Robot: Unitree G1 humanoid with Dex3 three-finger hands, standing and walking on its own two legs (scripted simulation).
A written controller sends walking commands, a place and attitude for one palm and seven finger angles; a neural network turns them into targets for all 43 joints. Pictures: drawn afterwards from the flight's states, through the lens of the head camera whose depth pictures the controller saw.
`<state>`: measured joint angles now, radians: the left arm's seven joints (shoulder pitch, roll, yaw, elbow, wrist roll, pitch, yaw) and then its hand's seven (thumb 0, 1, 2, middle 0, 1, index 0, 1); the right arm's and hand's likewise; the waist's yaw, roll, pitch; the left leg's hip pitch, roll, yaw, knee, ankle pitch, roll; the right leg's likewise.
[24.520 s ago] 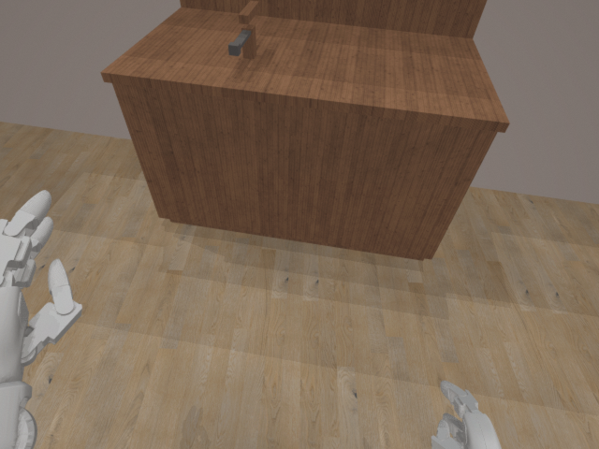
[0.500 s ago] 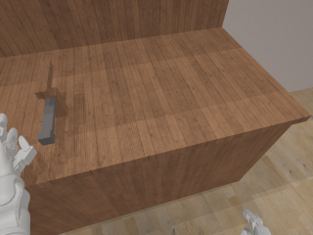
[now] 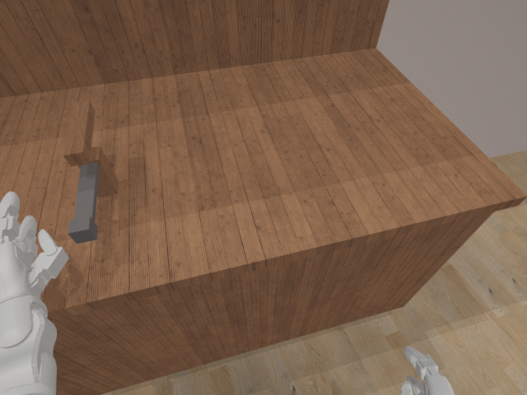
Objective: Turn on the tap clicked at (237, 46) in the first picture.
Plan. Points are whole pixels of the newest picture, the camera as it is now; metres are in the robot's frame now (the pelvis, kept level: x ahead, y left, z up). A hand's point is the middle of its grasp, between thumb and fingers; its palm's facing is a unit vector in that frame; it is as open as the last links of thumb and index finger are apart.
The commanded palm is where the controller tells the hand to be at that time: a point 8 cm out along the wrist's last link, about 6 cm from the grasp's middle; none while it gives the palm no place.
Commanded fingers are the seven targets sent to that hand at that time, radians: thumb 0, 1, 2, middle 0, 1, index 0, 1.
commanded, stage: push the lever round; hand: left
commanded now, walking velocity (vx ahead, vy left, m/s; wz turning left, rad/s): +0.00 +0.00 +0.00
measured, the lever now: (83, 229) +0.32 +0.29 +0.08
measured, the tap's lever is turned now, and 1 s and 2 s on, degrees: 0 14 41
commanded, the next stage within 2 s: none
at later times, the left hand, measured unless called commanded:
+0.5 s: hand (86, 251) +0.29 +0.28 +0.08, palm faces +0.55 -0.83 -0.09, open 7.7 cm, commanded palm +0.25 +0.31 +0.07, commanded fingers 0.00 0.90 0.90 -0.15 -0.15 -0.15 -0.15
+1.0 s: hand (112, 245) +0.30 +0.24 +0.07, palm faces +0.60 -0.80 -0.06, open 7.6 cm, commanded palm +0.26 +0.27 +0.07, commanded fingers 0.00 0.90 0.90 -0.15 -0.15 -0.15 -0.15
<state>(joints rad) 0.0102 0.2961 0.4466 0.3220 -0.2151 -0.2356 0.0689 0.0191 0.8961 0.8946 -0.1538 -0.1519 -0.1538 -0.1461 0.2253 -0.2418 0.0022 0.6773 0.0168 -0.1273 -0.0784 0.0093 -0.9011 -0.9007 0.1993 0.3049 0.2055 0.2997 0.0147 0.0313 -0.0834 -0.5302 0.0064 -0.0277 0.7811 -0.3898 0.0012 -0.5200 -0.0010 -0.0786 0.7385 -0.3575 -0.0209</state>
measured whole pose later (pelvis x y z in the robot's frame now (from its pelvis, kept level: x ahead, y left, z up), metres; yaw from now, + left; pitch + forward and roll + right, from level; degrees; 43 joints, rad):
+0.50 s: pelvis +0.00 -0.01 +0.00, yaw +0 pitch +7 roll -1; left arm 0.00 0.24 0.36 0.28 -0.18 -0.24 0.16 0.03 0.93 0.91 -0.15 -0.15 -0.15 -0.15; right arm 0.22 -0.24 0.00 0.69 0.01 -0.13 -0.07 0.01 -0.90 -0.90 0.20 0.30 0.21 0.30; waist 0.02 0.04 -0.08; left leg -0.52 0.01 -0.04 0.78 -0.38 -0.01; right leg -0.52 0.00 -0.09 0.75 -0.36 -0.03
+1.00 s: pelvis -0.01 -0.01 +0.00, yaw +1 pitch +7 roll +0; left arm -0.05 0.16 0.26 0.27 -0.12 -0.24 0.33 0.01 0.94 0.92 -0.15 -0.15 -0.15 -0.15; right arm 0.20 -0.24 0.01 0.69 -0.01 -0.10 -0.07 0.01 -0.90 -0.90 0.20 0.30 0.20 0.30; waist 0.02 0.03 -0.08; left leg -0.52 0.00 -0.05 0.77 -0.37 -0.02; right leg -0.51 0.00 -0.10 0.75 -0.36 -0.04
